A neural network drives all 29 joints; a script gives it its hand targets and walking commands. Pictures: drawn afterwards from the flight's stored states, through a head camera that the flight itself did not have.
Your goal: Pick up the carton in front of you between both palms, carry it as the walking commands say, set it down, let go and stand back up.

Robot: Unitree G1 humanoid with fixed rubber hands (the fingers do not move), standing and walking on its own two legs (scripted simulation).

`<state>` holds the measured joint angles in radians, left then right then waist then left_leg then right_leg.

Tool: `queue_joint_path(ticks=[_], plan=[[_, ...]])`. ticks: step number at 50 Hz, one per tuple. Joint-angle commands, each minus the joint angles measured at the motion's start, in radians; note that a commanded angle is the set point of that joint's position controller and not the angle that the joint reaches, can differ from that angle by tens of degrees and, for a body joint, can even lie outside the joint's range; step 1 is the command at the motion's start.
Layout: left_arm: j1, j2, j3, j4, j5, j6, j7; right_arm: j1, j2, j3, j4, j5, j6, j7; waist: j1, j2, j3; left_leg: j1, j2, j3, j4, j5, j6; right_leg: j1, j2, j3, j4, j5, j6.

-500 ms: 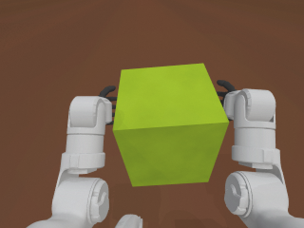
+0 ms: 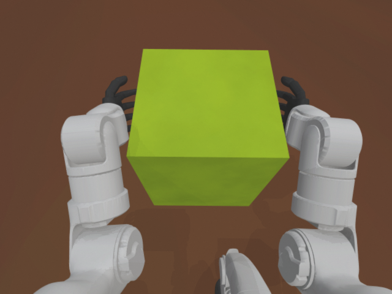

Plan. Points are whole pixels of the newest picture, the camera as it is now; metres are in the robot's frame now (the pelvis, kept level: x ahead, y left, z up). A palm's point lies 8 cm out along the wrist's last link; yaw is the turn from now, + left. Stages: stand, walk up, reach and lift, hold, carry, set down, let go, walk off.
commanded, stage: carry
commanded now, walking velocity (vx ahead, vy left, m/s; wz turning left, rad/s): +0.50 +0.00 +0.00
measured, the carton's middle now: (203, 138) +0.40 -0.02 +0.09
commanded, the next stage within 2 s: none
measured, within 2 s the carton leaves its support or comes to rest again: neither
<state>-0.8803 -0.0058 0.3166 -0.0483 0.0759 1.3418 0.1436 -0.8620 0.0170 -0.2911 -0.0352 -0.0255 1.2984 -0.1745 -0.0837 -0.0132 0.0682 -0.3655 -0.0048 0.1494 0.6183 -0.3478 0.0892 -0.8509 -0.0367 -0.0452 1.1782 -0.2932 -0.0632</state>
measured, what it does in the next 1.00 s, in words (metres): climbs: right foot, then left foot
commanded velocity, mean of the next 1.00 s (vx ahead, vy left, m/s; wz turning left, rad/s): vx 0.50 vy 0.00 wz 0.00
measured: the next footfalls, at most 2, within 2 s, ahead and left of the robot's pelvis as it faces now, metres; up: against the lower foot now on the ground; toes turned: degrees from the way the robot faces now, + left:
right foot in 0.22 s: +0.35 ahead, -0.08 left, +0.00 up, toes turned -4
left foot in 0.70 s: +0.63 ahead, +0.13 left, +0.00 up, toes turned +11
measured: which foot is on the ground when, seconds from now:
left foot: down 0.00-0.22, up 0.24-0.68, down 0.70-1.00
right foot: up 0.00-0.20, down 0.22-0.70, up 0.72-1.00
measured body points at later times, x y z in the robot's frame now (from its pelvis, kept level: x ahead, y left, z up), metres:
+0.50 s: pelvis +0.32 -0.02 +0.02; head +0.36 -0.03 +0.47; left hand +0.68 +0.16 +0.11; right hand +0.71 -0.14 +0.11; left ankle +0.39 +0.14 -0.67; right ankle +0.31 -0.08 -0.73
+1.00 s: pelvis +0.65 +0.05 +0.02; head +0.64 +0.06 +0.47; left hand +0.93 +0.20 +0.10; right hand +0.93 -0.11 +0.11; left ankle +0.59 +0.13 -0.73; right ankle +0.75 -0.10 -0.68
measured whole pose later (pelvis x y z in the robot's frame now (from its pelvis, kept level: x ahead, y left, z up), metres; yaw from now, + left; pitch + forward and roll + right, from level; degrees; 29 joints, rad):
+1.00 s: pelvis +0.65 +0.05 +0.02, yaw +0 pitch +5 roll -1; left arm -0.15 -0.13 0.10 -0.35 0.12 1.22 0.08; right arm -0.15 0.13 -0.10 -0.34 -0.10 1.20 -0.09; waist -0.02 -0.01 -0.13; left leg -0.11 0.02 0.18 0.25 -0.23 0.04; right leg -0.60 -0.10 -0.10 0.73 -0.18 0.04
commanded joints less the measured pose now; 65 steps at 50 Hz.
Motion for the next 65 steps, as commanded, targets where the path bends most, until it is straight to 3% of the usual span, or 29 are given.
queue_joint_path(ticks=[1,5,7,9,10,11,12,13,16,20,25,31,34,35,36,37,38,40,41,45,48,55,57,59,60,61,62,63,65], plan=[[-0.665,-0.927,-0.644,0.056,-0.339,-0.011,-0.182,-0.742,0.989,0.665,0.0,0.438,0.037,0.29,-0.005,0.12,-0.561,0.533,0.212,-0.262,-0.168,0.628,0.132,-0.025,-0.003,-0.017,-0.247,0.169,0.006],[-0.68,-0.945,-0.619,0.156,-0.343,0.005,-0.201,-0.724,0.987,0.618,0.126,0.408,0.046,0.304,-0.007,0.138,-0.459,0.53,0.178,-0.174,-0.202,0.729,0.084,0.103,0.043,-0.106,-0.53,0.282,-0.005],[-0.688,-0.964,-0.597,0.217,-0.357,0.01,-0.21,-0.722,0.986,0.585,0.183,0.397,0.043,0.304,0.01,0.163,-0.432,0.501,0.167,-0.121,-0.178,0.899,0.043,0.249,0.08,-0.15,-0.646,0.321,-0.02],[-0.683,-0.986,-0.566,0.284,-0.371,0.007,-0.219,-0.721,0.992,0.551,0.228,0.387,0.039,0.304,0.072,0.189,-0.48,0.463,0.166,-0.055,-0.016,1.008,-0.015,0.5,0.111,-0.182,-0.745,0.333,-0.029],[-0.679,-0.993,-0.548,0.308,-0.377,0.001,-0.224,-0.719,0.998,0.538,0.246,0.383,0.036,0.304,0.112,0.158,-0.541,0.372,0.153,-0.024,0.129,0.899,-0.048,0.706,0.084,-0.164,-0.765,0.317,-0.027],[-0.671,-1.0,-0.526,0.326,-0.382,-0.006,-0.232,-0.73,0.998,0.525,0.263,0.382,0.032,0.304,0.143,0.07,-0.601,0.175,0.128,-0.032,0.325,0.579,-0.061,0.924,-0.078,0.059,-0.706,0.3,-0.043],[-0.706,-0.978,-0.514,0.336,-0.374,-0.015,-0.232,-0.742,1.04,0.511,0.287,0.377,0.031,0.303,0.114,-0.178,-0.679,-0.135,-0.014,-0.082,0.59,0.033,-0.095,1.15,-0.342,0.518,-0.723,0.345,-0.208],[-0.669,-1.019,-0.511,0.356,-0.389,-0.023,-0.238,-0.741,1.032,0.501,0.294,0.364,0.025,0.297,0.132,-0.227,-0.624,-0.322,-0.056,-0.158,0.732,-0.159,-0.08,1.142,-0.344,0.638,-0.83,0.227,-0.265],[-0.772,-1.129,-0.548,0.219,-0.456,-0.055,-0.262,-0.748,1.084,0.506,0.236,0.36,-0.001,0.277,0.107,-0.011,-0.546,-0.342,0.057,-0.184,0.624,-0.022,-0.063,0.966,-0.269,0.385,-0.859,0.284,-0.162],[-0.733,-1.193,-0.606,0.114,-0.484,-0.082,-0.259,-0.648,1.134,0.547,0.169,0.347,-0.028,0.251,0.101,-0.076,-0.578,-0.278,0.084,-0.138,0.421,0.044,-0.1,0.927,-0.232,0.244,-0.936,0.219,-0.126],[-0.526,-1.215,-0.675,0.035,-0.441,-0.116,-0.272,-0.435,1.19,0.643,0.103,0.31,-0.072,0.25,0.118,-0.089,-0.554,-0.332,0.08,-0.062,0.127,0.158,-0.126,1.071,-0.205,0.119,-0.926,0.54,-0.103],[-0.246,-1.15,-0.791,-0.156,-0.378,-0.148,-0.274,-0.244,1.171,0.794,-0.128,0.314,-0.104,0.266,0.128,-0.141,-0.497,-0.243,0.024,0.013,-0.144,0.33,-0.1,1.15,-0.154,-0.014,-0.867,0.745,-0.055],[-0.053,-1.091,-0.836,-0.215,-0.347,-0.146,-0.277,-0.082,1.114,0.835,-0.2,0.305,-0.096,0.285,0.099,-0.136,-0.536,0.095,-0.02,0.088,-0.324,0.417,-0.071,1.047,-0.125,-0.098,-0.667,0.846,0.0],[-0.007,-1.068,-0.852,-0.233,-0.341,-0.143,-0.281,-0.012,1.094,0.841,-0.203,0.297,-0.094,0.295,0.079,-0.093,-0.588,0.344,0.025,0.049,-0.286,0.393,-0.049,0.876,-0.111,-0.116,-0.53,0.729,0.03],[0.027,-1.042,-0.867,-0.257,-0.336,-0.138,-0.288,0.063,1.073,0.834,-0.214,0.281,-0.092,0.304,0.06,0.037,-0.666,0.564,0.225,-0.194,-0.21,0.468,-0.014,0.677,-0.089,-0.114,-0.318,0.397,0.053],[0.049,-1.08,-0.892,-0.266,-0.351,-0.128,-0.297,0.094,1.031,0.831,-0.199,0.255,-0.1,0.31,0.06,0.303,-0.721,0.843,0.416,-0.552,-0.216,0.496,0.152,0.287,0.03,-0.065,-0.1,-0.045,0.086],[0.075,-1.067,-0.897,-0.27,-0.35,-0.13,-0.304,0.156,1.046,0.839,-0.204,0.256,-0.1,0.315,0.056,0.292,-0.668,0.84,0.424,-0.605,-0.266,0.512,0.182,0.119,0.051,0.005,0.054,-0.217,0.074],[0.089,-1.077,-0.914,-0.298,-0.363,-0.145,-0.314,0.16,1.104,0.868,-0.266,0.279,-0.106,0.33,0.059,0.094,-0.592,0.719,0.386,-0.441,-0.282,0.575,0.118,0.085,-0.033,0.059,0.027,-0.13,0.056],[0.107,-1.086,-0.928,-0.329,-0.375,-0.148,-0.315,0.173,1.123,0.875,-0.295,0.297,-0.111,0.336,0.064,0.054,-0.542,0.617,0.369,-0.379,-0.327,0.526,0.082,0.122,-0.065,0.057,-0.065,-0.076,0.059],[0.196,-1.096,-0.945,-0.372,-0.374,-0.152,-0.302,0.223,1.09,0.887,-0.363,0.323,-0.105,0.347,0.071,0.134,-0.478,0.465,0.311,-0.224,-0.434,0.339,0.065,0.211,-0.065,-0.014,-0.285,0.008,0.094],[0.256,-1.052,-0.94,-0.365,-0.352,-0.14,-0.292,0.267,1.031,0.885,-0.36,0.328,-0.09,0.355,0.072,0.15,-0.397,0.42,0.266,-0.127,-0.456,0.347,0.049,0.211,-0.063,-0.066,-0.45,0.129,0.109],[0.255,-0.965,-0.916,-0.305,-0.348,-0.1,-0.298,0.28,0.939,0.863,-0.296,0.299,-0.058,0.352,0.066,0.164,-0.234,0.381,0.249,-0.039,-0.438,0.43,0.0,0.293,-0.041,-0.138,-0.648,0.283,0.064],[0.246,-0.953,-0.905,-0.28,-0.347,-0.095,-0.299,0.26,0.932,0.863,-0.28,0.299,-0.053,0.35,0.073,0.174,-0.235,0.367,0.246,-0.009,-0.351,0.517,-0.02,0.403,-0.019,-0.17,-0.681,0.245,0.049],[0.271,-0.953,-0.887,-0.241,-0.342,-0.095,-0.302,0.252,0.927,0.867,-0.268,0.299,-0.049,0.348,0.099,0.107,-0.34,0.245,0.18,0.068,-0.045,0.601,-0.067,0.737,0.037,-0.219,-0.704,0.116,0.044],[0.284,-0.949,-0.874,-0.224,-0.332,-0.1,-0.304,0.236,0.926,0.87,-0.271,0.304,-0.045,0.348,0.117,-0.049,-0.402,0.064,0.124,0.066,0.211,0.423,-0.11,0.901,-0.146,0.094,-0.801,-0.065,-0.009],[0.281,-0.967,-0.869,-0.193,-0.331,-0.112,-0.307,0.206,0.962,0.881,-0.286,0.314,-0.043,0.349,0.121,-0.325,-0.488,-0.212,0.004,0.027,0.513,0.058,-0.152,1.104,-0.372,0.51,-0.923,-0.095,-0.141],[0.292,-1.012,-0.876,-0.199,-0.346,-0.12,-0.309,0.194,0.98,0.889,-0.272,0.32,-0.052,0.353,0.11,-0.293,-0.475,-0.307,0.007,-0.104,0.649,-0.117,-0.119,1.083,-0.38,0.558,-0.965,0.099,-0.157],[0.272,-1.053,-0.886,-0.23,-0.36,-0.131,-0.313,0.195,1.028,0.897,-0.268,0.331,-0.066,0.357,0.108,-0.206,-0.477,-0.324,0.06,-0.139,0.705,-0.103,-0.093,1.046,-0.353,0.436,-0.926,0.225,-0.146],[0.238,-1.127,-0.912,-0.274,-0.38,-0.157,-0.321,0.217,1.084,0.904,-0.277,0.33,-0.095,0.361,0.095,-0.031,-0.475,-0.292,0.135,-0.168,0.601,-0.002,-0.075,0.919,-0.315,0.285,-0.927,0.243,-0.086]])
